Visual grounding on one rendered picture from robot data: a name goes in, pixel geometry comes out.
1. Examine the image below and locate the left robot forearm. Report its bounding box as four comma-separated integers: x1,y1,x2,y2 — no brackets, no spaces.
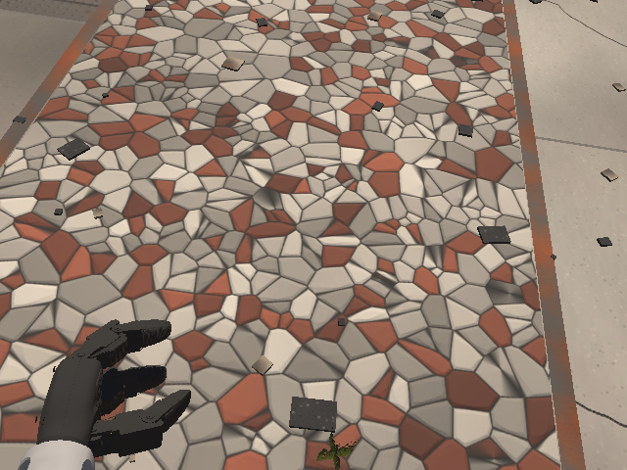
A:
18,440,95,470

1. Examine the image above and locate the robot left hand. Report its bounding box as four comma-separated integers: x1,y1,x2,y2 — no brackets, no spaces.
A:
35,319,191,458

